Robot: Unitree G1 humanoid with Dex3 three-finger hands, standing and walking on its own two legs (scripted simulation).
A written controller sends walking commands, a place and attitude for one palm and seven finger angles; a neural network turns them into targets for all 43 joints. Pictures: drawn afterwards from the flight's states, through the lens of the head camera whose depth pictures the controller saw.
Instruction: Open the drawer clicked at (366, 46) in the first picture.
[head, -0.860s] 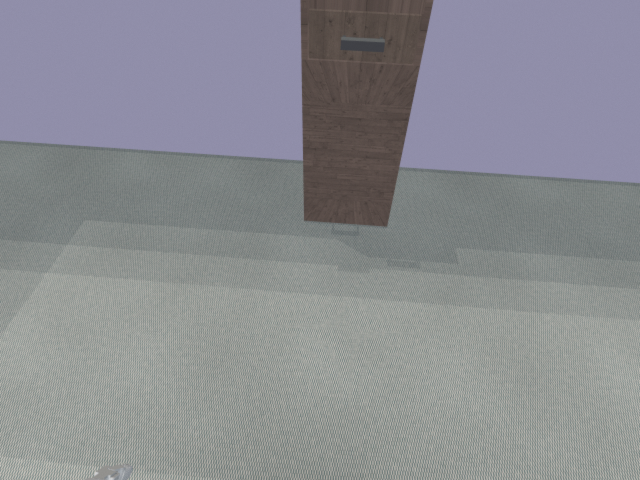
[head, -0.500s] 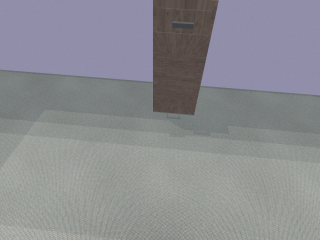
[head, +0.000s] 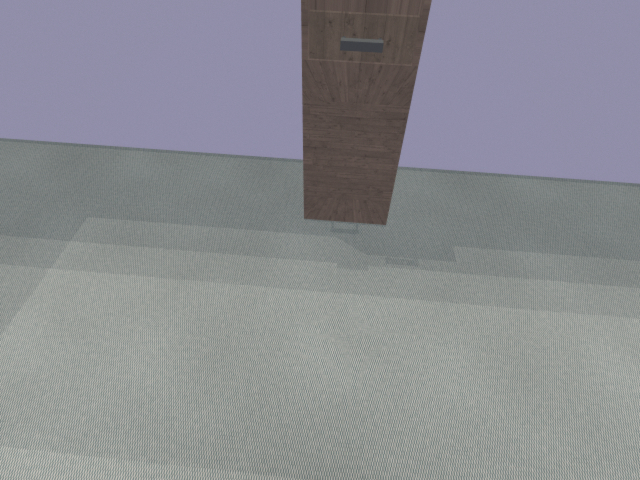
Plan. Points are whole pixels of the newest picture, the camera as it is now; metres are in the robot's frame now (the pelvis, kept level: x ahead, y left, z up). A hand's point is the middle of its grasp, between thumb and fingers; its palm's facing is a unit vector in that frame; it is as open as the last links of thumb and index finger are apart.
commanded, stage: look at it before walking up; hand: left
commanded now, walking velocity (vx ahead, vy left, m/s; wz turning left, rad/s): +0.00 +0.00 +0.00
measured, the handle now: (361, 42) +1.31 -0.06 +0.03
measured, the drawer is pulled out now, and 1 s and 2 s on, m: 0.00 0.00 0.00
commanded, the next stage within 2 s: walk to a spot facing it in 0.58 s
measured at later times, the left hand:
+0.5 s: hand out of the picture +0.08 +0.24 -0.16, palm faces -0.04 -0.94 -0.33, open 7.4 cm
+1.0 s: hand out of the picture +0.09 +0.18 -0.17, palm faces -0.14 -0.96 -0.23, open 7.4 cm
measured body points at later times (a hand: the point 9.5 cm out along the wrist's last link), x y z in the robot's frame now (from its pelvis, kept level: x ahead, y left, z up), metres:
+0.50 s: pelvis +0.01 +0.00 +0.00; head +0.01 +0.00 +0.45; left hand +0.08 +0.29 -0.13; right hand +0.09 -0.30 -0.13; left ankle +0.02 +0.12 -0.74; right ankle +0.01 -0.12 -0.74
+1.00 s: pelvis +0.05 -0.02 -0.01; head +0.06 -0.04 +0.44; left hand +0.10 +0.23 -0.15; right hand +0.04 -0.28 -0.16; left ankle +0.02 +0.12 -0.74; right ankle +0.03 -0.12 -0.72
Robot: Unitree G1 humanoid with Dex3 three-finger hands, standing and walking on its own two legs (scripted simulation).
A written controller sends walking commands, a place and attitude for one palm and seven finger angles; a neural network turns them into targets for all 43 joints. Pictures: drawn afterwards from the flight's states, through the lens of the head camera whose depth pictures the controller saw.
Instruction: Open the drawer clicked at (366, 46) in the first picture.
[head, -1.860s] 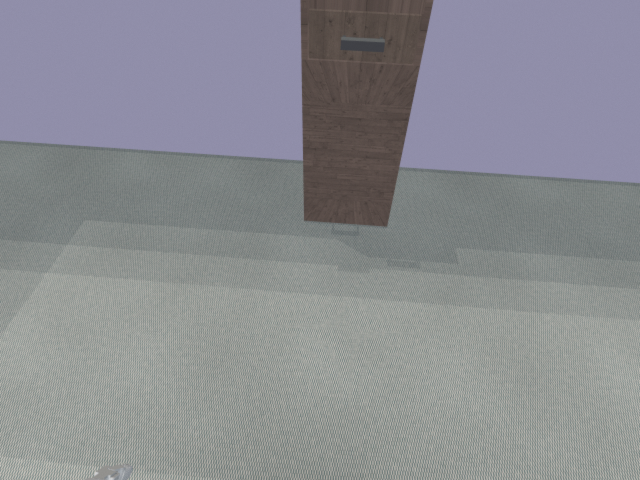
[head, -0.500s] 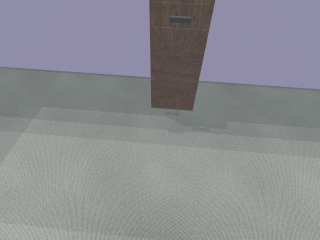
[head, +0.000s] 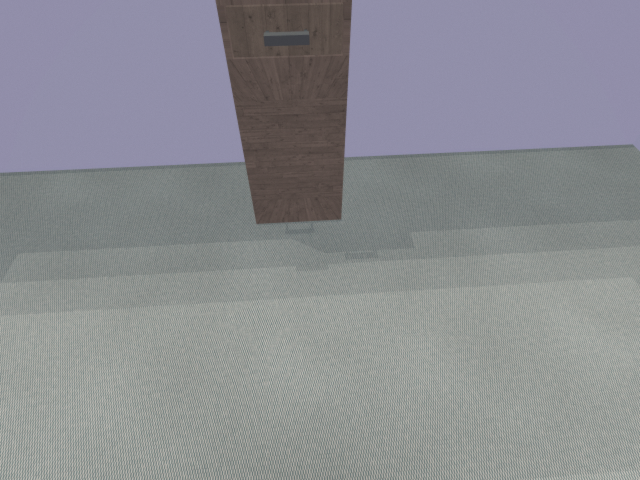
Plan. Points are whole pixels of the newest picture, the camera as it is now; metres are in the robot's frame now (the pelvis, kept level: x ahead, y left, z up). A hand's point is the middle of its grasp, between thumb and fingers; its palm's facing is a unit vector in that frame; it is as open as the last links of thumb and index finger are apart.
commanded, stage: walk to a spot facing it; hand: left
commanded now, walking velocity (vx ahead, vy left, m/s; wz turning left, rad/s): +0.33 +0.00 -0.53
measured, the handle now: (286, 35) +1.24 +0.19 +0.04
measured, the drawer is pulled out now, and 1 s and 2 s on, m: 0.00 0.00 0.00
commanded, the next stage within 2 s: turn to face it in 1.04 s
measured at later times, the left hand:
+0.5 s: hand out of the picture +0.16 +0.14 -0.17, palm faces -0.07 -0.98 -0.16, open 7.4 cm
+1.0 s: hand (288, 260) +0.56 +0.11 -0.16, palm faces -0.41 -0.90 -0.16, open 7.4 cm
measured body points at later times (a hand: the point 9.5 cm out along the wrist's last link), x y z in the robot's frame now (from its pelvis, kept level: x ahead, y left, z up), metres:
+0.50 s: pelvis +0.18 -0.03 +0.00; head +0.20 -0.02 +0.45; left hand +0.16 +0.20 -0.15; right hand +0.27 -0.27 -0.13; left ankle +0.32 +0.09 -0.70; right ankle +0.05 -0.11 -0.73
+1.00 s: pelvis +0.39 -0.02 +0.00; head +0.42 -0.01 +0.45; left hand +0.58 +0.16 -0.15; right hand +0.24 -0.21 -0.14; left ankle +0.35 +0.08 -0.73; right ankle +0.45 -0.19 -0.68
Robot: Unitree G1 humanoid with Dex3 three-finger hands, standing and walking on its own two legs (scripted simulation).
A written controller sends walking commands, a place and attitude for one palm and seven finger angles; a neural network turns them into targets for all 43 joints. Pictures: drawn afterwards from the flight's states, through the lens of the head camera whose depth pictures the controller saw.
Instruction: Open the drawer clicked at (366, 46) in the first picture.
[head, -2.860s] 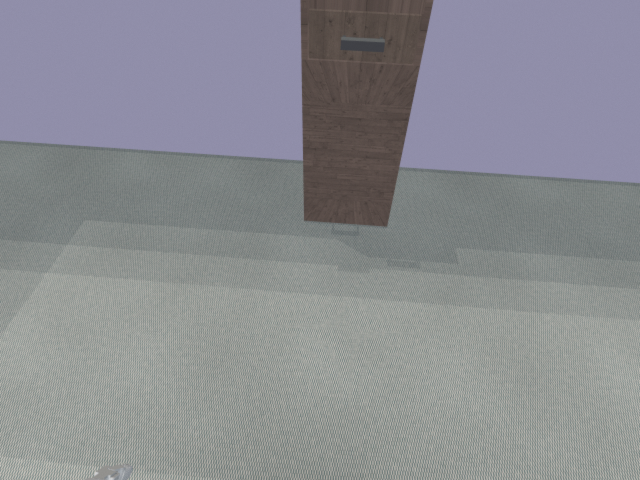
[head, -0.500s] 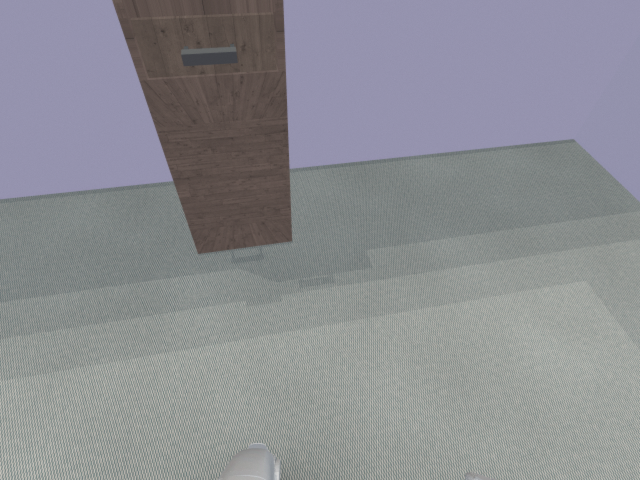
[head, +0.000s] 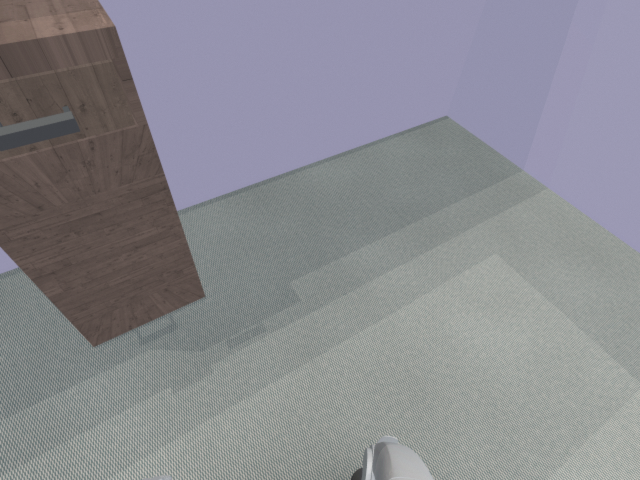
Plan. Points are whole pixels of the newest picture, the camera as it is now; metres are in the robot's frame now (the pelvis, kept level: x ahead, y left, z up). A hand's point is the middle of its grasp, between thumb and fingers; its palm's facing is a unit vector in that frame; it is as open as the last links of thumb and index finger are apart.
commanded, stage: walk to a spot facing it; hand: left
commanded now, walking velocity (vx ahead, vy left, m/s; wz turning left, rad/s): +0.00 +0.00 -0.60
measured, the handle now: (35, 124) +0.67 +0.56 +0.03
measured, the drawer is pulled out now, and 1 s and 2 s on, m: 0.00 0.00 0.00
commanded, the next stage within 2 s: turn to face it in 0.04 s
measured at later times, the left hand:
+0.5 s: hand (218, 435) +0.21 +0.15 -0.16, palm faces +0.04 -0.99 -0.17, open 7.3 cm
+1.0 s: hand out of the picture +0.13 +0.22 -0.16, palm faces +0.31 -0.91 -0.26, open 7.4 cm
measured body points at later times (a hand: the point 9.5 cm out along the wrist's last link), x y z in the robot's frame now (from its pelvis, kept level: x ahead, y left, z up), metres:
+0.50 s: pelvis +0.10 -0.01 -0.01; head +0.09 +0.00 +0.44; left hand +0.21 +0.21 -0.15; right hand +0.12 -0.24 -0.16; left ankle +0.10 +0.11 -0.71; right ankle +0.15 -0.09 -0.74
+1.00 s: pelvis +0.10 -0.01 +0.00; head +0.13 +0.00 +0.45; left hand +0.11 +0.27 -0.14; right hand +0.21 -0.24 -0.14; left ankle +0.10 +0.10 -0.74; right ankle +0.12 -0.16 -0.71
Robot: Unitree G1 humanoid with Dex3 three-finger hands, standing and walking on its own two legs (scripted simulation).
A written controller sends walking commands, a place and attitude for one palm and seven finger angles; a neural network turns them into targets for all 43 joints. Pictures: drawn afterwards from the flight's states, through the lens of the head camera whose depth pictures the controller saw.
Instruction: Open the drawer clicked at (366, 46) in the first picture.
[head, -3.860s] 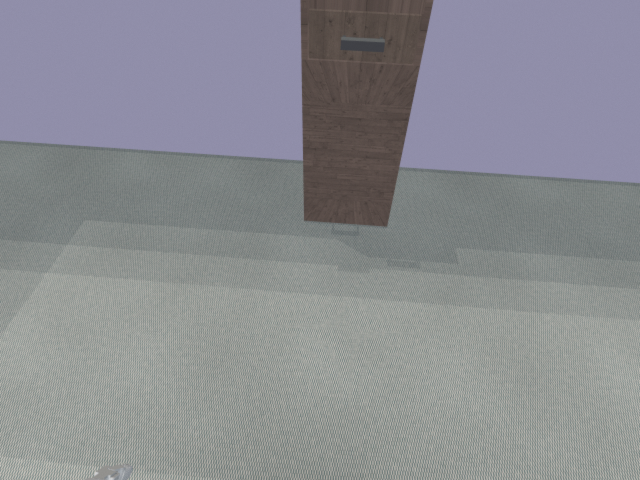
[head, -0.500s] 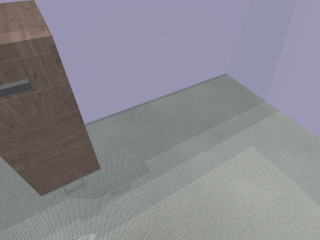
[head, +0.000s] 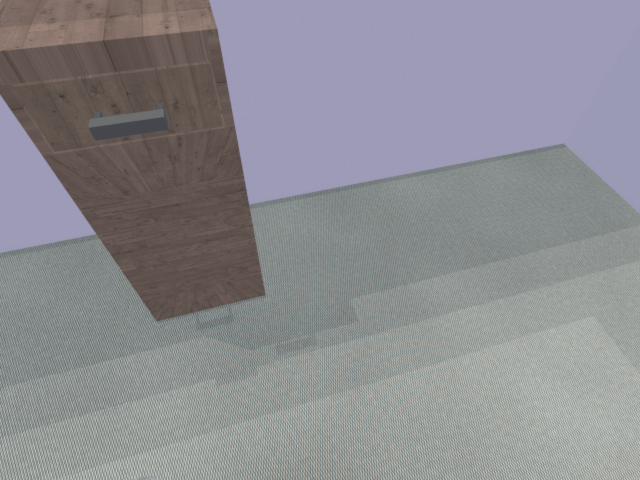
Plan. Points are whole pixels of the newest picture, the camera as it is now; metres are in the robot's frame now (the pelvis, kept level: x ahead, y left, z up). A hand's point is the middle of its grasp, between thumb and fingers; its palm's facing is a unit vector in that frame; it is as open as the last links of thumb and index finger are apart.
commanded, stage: turn to face it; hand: left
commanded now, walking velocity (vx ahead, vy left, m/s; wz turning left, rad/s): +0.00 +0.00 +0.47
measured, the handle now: (129, 117) +0.71 +0.39 +0.03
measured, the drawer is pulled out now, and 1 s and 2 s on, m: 0.00 0.00 0.00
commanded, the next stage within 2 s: take the last steps up to it in 0.34 s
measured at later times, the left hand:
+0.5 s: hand out of the picture -0.07 +0.19 -0.19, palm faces +0.30 -0.93 -0.22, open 7.3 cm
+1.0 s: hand out of the picture +0.10 +0.20 -0.17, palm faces +0.20 -0.96 -0.18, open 7.4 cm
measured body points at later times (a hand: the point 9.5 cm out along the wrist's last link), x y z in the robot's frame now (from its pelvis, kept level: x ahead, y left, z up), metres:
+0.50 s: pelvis -0.03 +0.00 -0.01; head +0.00 +0.02 +0.44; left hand -0.08 +0.24 -0.17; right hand +0.13 -0.23 -0.14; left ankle -0.07 +0.10 -0.74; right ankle -0.01 -0.14 -0.74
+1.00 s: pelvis +0.06 +0.01 +0.00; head +0.07 +0.00 +0.45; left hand +0.09 +0.25 -0.15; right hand +0.01 -0.23 -0.16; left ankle -0.06 +0.10 -0.74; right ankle +0.15 -0.09 -0.73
